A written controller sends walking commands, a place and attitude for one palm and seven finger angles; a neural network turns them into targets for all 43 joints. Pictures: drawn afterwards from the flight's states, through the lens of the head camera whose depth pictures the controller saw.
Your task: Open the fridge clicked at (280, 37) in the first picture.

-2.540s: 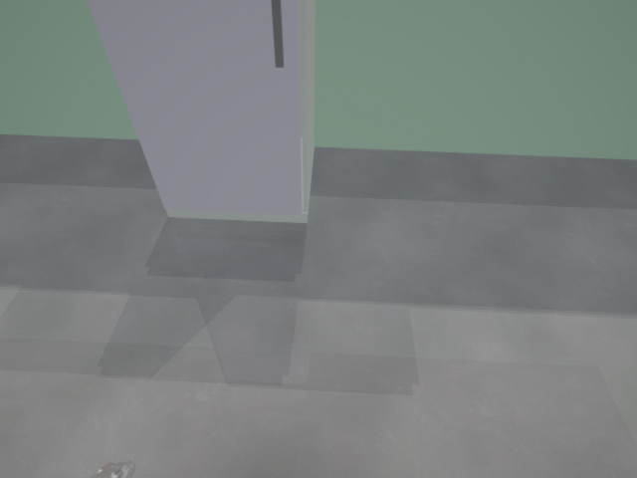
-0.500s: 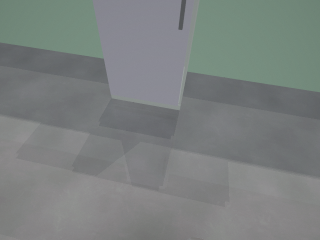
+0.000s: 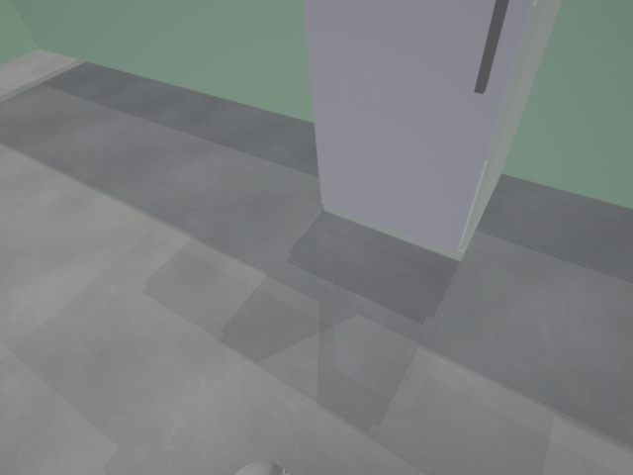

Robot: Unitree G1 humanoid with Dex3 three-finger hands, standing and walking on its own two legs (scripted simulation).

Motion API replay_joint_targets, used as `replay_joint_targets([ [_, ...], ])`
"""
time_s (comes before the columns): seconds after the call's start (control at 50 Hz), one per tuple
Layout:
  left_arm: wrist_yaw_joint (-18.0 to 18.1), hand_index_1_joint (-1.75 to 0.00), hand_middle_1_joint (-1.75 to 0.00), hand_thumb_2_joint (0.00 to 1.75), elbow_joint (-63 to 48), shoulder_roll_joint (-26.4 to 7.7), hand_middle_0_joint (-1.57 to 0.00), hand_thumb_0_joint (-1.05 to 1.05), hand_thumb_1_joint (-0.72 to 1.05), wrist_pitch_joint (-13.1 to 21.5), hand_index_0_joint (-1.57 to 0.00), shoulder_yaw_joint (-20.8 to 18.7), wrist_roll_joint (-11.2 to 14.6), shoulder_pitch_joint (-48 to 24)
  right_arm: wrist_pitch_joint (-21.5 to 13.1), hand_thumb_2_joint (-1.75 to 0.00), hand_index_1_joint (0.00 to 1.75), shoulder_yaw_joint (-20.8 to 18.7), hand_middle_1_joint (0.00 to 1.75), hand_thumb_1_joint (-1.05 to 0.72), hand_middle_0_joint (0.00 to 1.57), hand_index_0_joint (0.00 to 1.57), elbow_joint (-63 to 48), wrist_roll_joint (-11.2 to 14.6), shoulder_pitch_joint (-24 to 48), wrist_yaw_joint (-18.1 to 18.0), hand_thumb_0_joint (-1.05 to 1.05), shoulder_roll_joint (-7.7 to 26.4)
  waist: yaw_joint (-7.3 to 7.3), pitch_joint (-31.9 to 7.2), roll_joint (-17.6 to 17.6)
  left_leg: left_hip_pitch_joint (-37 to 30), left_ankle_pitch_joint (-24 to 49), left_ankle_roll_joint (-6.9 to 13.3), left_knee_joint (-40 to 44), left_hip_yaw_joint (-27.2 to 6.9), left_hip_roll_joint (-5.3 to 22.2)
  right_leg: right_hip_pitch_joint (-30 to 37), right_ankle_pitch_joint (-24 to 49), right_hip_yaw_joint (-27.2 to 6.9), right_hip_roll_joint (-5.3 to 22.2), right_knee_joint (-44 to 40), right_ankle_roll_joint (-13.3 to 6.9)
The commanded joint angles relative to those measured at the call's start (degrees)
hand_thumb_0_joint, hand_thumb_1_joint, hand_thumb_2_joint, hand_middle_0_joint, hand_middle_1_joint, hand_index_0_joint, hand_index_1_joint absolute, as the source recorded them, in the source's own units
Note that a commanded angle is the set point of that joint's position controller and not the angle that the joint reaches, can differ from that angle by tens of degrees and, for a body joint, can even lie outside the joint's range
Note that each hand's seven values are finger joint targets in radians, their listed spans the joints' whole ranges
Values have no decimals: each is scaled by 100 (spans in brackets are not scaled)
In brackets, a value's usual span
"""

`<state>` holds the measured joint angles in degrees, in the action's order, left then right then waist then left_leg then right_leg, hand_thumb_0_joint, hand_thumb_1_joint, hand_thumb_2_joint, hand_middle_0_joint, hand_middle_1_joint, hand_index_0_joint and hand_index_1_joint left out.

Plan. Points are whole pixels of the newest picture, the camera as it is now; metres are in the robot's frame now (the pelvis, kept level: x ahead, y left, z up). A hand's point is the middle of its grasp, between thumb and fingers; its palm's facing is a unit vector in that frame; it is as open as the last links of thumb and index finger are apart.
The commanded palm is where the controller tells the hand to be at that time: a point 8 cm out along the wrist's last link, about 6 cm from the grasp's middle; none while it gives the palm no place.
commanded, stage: walk to a spot facing it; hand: right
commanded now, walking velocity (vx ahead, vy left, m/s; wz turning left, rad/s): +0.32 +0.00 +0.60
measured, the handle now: (503, 2) +0.98 -0.40 +0.17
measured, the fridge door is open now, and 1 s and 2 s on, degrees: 0 0 0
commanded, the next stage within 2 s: turn to face it in 1.14 s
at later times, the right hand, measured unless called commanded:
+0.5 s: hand (377, 344) +0.38 -0.08 -0.19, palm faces -0.34 +0.93 -0.15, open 7.4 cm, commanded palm none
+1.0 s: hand (390, 275) +0.53 -0.13 -0.18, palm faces -0.46 +0.87 -0.18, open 7.4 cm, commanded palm none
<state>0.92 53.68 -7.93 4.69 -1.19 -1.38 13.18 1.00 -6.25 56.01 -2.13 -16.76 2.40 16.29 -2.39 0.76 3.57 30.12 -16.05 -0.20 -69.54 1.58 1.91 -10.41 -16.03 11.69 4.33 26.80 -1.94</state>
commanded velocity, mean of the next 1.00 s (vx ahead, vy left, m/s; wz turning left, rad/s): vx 0.22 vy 0.00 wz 0.56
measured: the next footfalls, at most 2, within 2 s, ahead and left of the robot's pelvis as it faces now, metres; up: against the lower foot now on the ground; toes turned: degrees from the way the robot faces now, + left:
left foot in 0.40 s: +0.27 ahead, +0.13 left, +0.00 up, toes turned +21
right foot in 0.78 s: +0.48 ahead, -0.04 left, +0.00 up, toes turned +18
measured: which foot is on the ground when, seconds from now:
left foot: up 0.00-0.38, down 0.40-0.78, up 0.80-1.00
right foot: down 0.00-0.38, up 0.40-0.76, down 0.78-1.00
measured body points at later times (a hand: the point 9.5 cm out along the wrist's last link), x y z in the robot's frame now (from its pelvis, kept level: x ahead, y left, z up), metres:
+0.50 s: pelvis +0.20 +0.04 -0.03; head +0.24 +0.04 +0.42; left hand +0.06 +0.23 -0.17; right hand +0.39 -0.13 -0.17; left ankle +0.23 +0.12 -0.74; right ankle +0.12 -0.11 -0.64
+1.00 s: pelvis +0.38 +0.03 +0.00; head +0.41 +0.02 +0.45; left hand +0.35 +0.28 -0.13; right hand +0.55 -0.17 -0.16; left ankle +0.32 +0.14 -0.65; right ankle +0.45 -0.06 -0.74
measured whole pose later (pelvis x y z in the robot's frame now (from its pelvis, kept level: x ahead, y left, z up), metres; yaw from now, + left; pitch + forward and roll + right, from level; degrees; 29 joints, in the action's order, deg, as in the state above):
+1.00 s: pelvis +0.38 +0.03 +0.00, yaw +34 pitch -1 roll +2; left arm 0.6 52.1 -8.9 2.8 -0.6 -1.7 10.3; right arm 2.5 -5.6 54.9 -1.3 -15.7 2.3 14.3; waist -2.7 2.6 2.0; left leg 30.8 -20.6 -2.4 -66.8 4.2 3.3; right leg -11.4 -15.4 14.4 8.2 28.7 0.0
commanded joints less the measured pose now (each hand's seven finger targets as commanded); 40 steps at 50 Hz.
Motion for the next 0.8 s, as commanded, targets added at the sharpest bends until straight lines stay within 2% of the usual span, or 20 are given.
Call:
replay_joint_targets([
  [0.0, 99, -30, -30, 90, 71, -773, -20, 0, 90, 135, -20, -211, 42, 776, 21, -90, 30, 61, 30, -90, 20, 20, -495, -30, 189, 71, 0, -272, 160, 398, -1030, 1128, 684, -144, -86, -152, 383, 408, 1413, -720, 1400, -1526, -129],
  [0.1, 106, -30, -30, 90, 328, -878, -20, 0, 90, 139, -20, -185, 33, 1232, 54, -90, 30, 153, 30, -90, 20, 20, -726, -17, 1043, 111, 0, -322, 290, 594, -969, 1535, 986, -148, 780, 153, 391, 1047, 2422, -248, 1430, -1458, -175],
  [0.22, 109, -30, -30, 90, 594, -959, -20, 0, 90, 38, -20, -180, -32, 1742, -15, -90, 30, 253, 30, -90, 20, 20, -977, 27, 2097, 127, 0, -399, 597, 816, -1072, 1022, 689, 113, 2496, 663, 129, 1553, 3427, 296, 1514, -1251, -279],
  [0.26, 103, -30, -30, 90, 621, -1037, -20, 0, 90, 10, -20, -213, -29, 1758, -65, -90, 30, 243, 30, -90, 20, 20, -960, 25, 1976, 102, 0, -325, 490, 598, -1087, 539, 353, 314, 2868, 827, -109, 1755, 4770, 518, 1589, -732, -263],
  [0.28, 97, -30, -30, 90, 589, -1164, -20, 0, 90, 2, -20, -242, -18, 1661, -98, -90, 30, 226, 30, -90, 20, 20, -885, 28, 1664, 85, 0, -250, 340, 333, -1180, 144, 161, 429, 3014, 943, -284, 1897, 5581, 653, 1613, -252, -235],
  [0.32, 65, -30, -30, 90, 474, -1374, -20, 0, 90, -25, -20, -284, 22, 1463, -189, -90, 30, 120, 30, -90, 20, 20, -560, 7, 547, 27, 0, 60, -176, -383, -1331, -1569, 154, 634, 3547, 1093, -577, 1484, 6028, 842, 1477, 1409, -34],
  [0.34, -5, -30, -30, 90, 362, -1302, -20, 0, 90, -49, -20, -263, 83, 1402, -252, -90, 30, 21, 30, -90, 20, 20, -319, -7, -241, -23, 0, 451, -553, -892, -959, -3391, 780, 824, 3884, 659, -213, 154, 4784, 809, 1429, 2831, 160],
  [0.36, -31, -30, -30, 90, 135, -843, -20, 0, 90, -54, -20, -190, 186, 1506, -312, -90, 30, -105, 30, -90, 20, 20, -230, 42, -825, -108, 0, 1078, -615, -1616, 203, -5198, 1781, 1589, 4052, -2197, 1672, -2022, -908, 571, 501, 4775, 512],
  [0.38, 35, -30, -30, 90, -83, -806, -20, 0, 90, -22, -20, -200, 165, 892, -268, -90, 30, -142, 30, -90, 20, 20, -161, 219, -991, -170, 0, 1375, -647, -1578, 185, -5111, 3101, 2016, 4553, -3283, 2299, -2904, -1939, -304, 207, 5840, 503],
  [0.4, 37, -30, -30, 90, -176, -880, -20, 0, 90, -6, -20, -245, 112, 836, -273, -90, 30, -132, 30, -90, 20, 20, -295, 211, -679, -199, 0, 1263, -465, -1225, 5, -4454, 2647, 1874, 4738, -2869, 2115, -3002, -1257, -860, 405, 5890, 465],
  [0.42, 26, -30, -30, 90, -146, -891, -20, 0, 90, -63, -20, -260, 83, 753, -282, -90, 30, -71, 30, -90, 20, 20, -401, 206, -233, -224, 0, 1033, -195, -778, -59, -3631, 1761, 1733, 4999, -2708, 2016, -2993, -844, -1020, 625, 5759, 510],
  [0.46, -2, -30, -30, 90, -48, -770, -20, 0, 90, -211, -20, -246, 1, 646, -361, -90, 30, 55, 30, -90, 20, 20, -503, 148, 358, -286, 0, 572, 230, 38, -657, -1786, 1296, 1412, 5370, -1865, 1526, -2349, -507, -1047, 820, 4927, 525],
  [0.5, -15, -30, -30, 90, 46, -601, -20, 0, 90, -309, -20, -232, -16, 987, -430, -90, 30, 70, 30, -90, 20, 20, -486, 72, 562, -285, 0, 472, 530, 32, -356, -1127, 1380, 1301, 5414, -1371, 1194, -1912, -455, -941, 759, 4195, 602],
  [0.54, -54, -30, -30, 90, -33, -491, -20, 0, 90, -318, -20, -243, -10, 905, -460, -90, 30, 37, 30, -90, 20, 20, -432, 40, 550, -266, 0, 409, 572, -17, -130, -813, 1230, 1231, 5372, -1162, 935, -1626, -238, -855, 662, 3373, 645],
  [0.6, -127, -30, -30, 90, -271, -499, -20, 0, 90, -263, -20, -242, -17, 267, -431, -90, 30, 35, 30, -90, 20, 20, -383, 62, 312, -187, 0, 461, 329, 105, 426, -862, 596, 1113, 5332, -1234, 649, -1550, 146, -693, 365, 2280, 632],
  [0.66, -134, -30, -30, 90, -499, -644, -20, 0, 90, -171, -20, -247, 6, -270, -392, -90, 30, 0, 30, -90, 20, 20, -410, 66, 123, -180, 0, 549, 131, 107, 472, -1187, 757, 1082, 5103, -1602, 779, -1319, 21, -653, 135, 1530, 581],
  [0.72, -80, -30, -30, 90, -509, -890, -20, 0, 90, -106, -20, -283, 29, -154, -324, -90, 30, -28, 30, -90, 20, 20, -490, 116, 181, -184, 0, 612, 309, -28, 331, -1155, 995, 849, 4518, -1635, 625, -266, 280, -571, -53, 381, 556],
  [0.74, -12, -30, -30, 90, -353, -1139, -20, 0, 90, -62, -20, -339, 20, 334, -314, -90, 30, 4, 30, -90, 20, 20, -536, 127, 201, -187, 0, 430, 549, -274, -242, -616, 1162, 627, 3620, -1410, 315, 874, 422, -880, 213, -217, 451],
  [0.76, 33, -30, -30, 90, -224, -1815, -20, 0, 90, -34, -20, -473, -79, 1004, -297, -90, 30, 51, 30, -90, 20, 20, -621, 192, 23, -140, 0, 63, 782, -891, -1746, 395, -316, 231, 1982, -594, -455, 2135, 753, -2535, 1774, -505, -55],
  [0.78, 1, -30, -30, 90, -209, -2023, -20, 0, 90, -115, -20, -451, -61, 1264, -345, -90, 30, 84, 30, -90, 20, 20, -671, 166, -37, -123, 0, 58, 796, -1031, -2203, 855, -2012, 65, 535, -176, -436, 2105, 1036, -3319, 2792, -857, -593],
])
